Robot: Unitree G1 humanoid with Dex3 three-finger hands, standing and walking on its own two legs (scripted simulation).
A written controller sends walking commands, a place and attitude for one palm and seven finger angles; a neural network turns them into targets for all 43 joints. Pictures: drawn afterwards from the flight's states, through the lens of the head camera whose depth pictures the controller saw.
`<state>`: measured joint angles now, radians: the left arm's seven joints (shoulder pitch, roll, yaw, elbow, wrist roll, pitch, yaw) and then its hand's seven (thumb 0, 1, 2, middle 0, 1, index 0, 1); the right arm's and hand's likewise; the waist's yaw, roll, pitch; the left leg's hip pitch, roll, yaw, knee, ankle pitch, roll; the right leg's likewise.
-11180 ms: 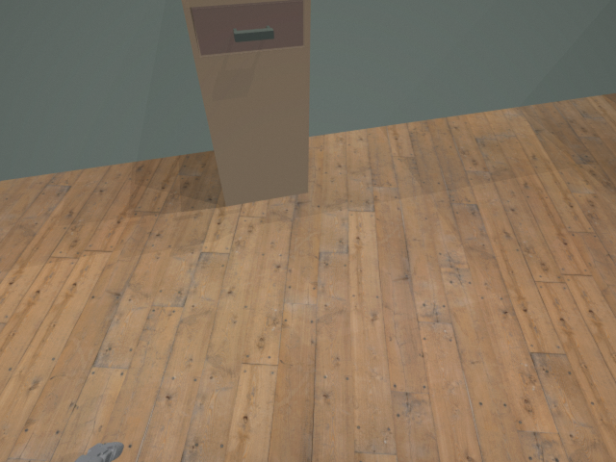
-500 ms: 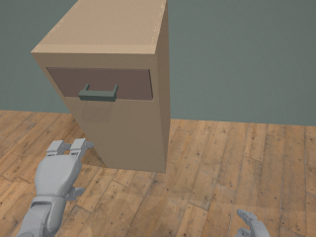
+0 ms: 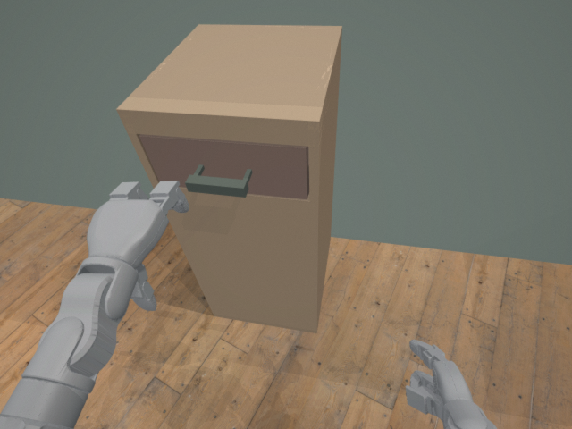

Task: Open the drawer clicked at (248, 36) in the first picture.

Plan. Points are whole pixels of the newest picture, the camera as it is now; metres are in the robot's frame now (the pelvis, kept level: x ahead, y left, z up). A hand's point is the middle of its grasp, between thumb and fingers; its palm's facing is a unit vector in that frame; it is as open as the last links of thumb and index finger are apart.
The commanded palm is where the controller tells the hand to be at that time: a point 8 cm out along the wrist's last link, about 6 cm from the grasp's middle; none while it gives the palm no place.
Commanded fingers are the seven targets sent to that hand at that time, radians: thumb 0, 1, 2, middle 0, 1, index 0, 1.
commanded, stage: raise the hand with hooked fingers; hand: left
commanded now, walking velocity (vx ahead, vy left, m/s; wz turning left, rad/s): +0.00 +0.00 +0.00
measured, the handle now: (220, 178) +0.56 +0.24 +0.00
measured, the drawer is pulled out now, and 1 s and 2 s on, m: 0.00 0.00 0.00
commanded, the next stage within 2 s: move the hooked fingers above the handle in 0.46 s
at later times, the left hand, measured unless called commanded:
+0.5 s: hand (146, 241) +0.30 +0.24 +0.12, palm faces +0.10 -0.06 -0.99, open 13.8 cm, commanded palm +0.27 +0.24 +0.17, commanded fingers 0.00 -0.50 0.30 -0.30 -1.20 -0.30 -1.20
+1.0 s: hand (171, 224) +0.35 +0.23 +0.10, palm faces +0.01 -0.02 -1.00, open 13.8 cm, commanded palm +0.34 +0.23 +0.15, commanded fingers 0.00 -0.50 0.30 -0.30 -1.20 -0.30 -1.20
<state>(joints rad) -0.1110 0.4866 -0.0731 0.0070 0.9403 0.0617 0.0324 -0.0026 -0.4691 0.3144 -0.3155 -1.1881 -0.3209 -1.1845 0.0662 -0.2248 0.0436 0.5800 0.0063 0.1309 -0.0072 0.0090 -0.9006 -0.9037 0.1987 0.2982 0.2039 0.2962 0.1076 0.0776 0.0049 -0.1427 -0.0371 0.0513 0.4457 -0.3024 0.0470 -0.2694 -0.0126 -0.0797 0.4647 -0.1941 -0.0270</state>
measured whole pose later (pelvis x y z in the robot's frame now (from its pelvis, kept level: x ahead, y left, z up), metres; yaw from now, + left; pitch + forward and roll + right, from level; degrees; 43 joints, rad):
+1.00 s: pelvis -0.01 -0.02 +0.00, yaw +0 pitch +3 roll +1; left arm -0.38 0.53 -0.06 0.35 0.93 -0.09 0.02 0.00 -0.49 0.30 -0.32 -1.20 -0.32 -1.20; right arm 0.16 -0.27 0.00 0.62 0.03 0.13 -0.03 0.01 -0.90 -0.90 0.20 0.30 0.20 0.30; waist 0.07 0.06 0.00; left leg -0.23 -0.03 0.04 0.44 -0.27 0.03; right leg -0.35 0.00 -0.09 0.46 -0.16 -0.05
